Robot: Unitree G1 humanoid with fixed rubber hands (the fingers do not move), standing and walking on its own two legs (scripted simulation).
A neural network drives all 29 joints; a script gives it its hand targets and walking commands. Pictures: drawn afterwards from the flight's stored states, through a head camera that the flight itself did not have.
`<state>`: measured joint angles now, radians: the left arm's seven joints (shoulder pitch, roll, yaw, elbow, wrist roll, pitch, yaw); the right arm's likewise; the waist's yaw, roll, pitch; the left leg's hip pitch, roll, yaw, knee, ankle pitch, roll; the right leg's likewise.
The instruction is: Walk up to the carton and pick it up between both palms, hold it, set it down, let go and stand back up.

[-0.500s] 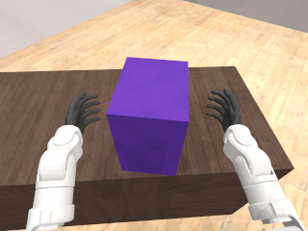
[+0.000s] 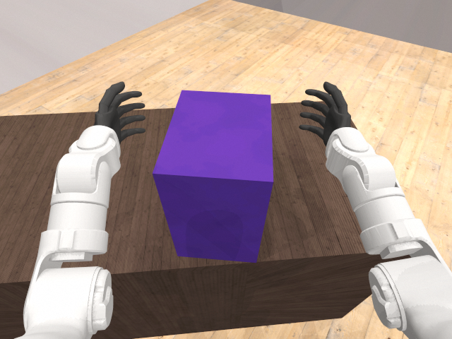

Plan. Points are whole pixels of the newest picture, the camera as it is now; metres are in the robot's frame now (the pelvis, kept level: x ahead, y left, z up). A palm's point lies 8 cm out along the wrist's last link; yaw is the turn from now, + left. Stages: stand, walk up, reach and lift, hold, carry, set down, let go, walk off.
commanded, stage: reach and lift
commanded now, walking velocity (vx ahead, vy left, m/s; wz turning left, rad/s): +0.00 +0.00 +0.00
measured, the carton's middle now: (220, 180) +0.44 +0.01 +0.02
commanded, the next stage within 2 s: none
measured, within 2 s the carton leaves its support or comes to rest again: neither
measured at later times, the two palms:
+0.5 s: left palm (128, 159) +0.42 +0.18 +0.11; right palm (316, 155) +0.41 -0.16 +0.11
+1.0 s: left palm (141, 191) +0.41 +0.17 +0.04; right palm (305, 186) +0.39 -0.15 +0.04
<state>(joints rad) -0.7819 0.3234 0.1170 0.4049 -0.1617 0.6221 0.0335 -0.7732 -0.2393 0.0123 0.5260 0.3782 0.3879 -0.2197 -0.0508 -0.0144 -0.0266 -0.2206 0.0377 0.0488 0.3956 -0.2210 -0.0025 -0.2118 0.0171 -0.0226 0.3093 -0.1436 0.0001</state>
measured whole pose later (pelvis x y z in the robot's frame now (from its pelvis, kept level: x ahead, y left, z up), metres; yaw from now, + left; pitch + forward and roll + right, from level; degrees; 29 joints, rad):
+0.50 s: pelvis +0.00 -0.01 +0.00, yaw +1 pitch +3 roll -1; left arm -0.80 0.24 0.11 0.83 -0.08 0.28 0.03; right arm -0.80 -0.13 0.00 0.86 0.30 0.21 -0.23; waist -0.05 -0.03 -0.03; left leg -0.23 0.04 0.03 0.38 -0.21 -0.01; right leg -0.22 0.02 -0.04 0.30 -0.14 -0.01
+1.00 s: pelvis -0.01 -0.01 -0.01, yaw +2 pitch +14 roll -1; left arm -0.89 0.20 0.10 1.35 -0.07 -0.23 0.04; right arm -0.82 -0.04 -0.16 1.21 0.09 -0.18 -0.18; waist -0.08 -0.02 -0.16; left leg -0.54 0.03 0.00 0.54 -0.24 -0.01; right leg -0.52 0.01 -0.07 0.46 -0.18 -0.01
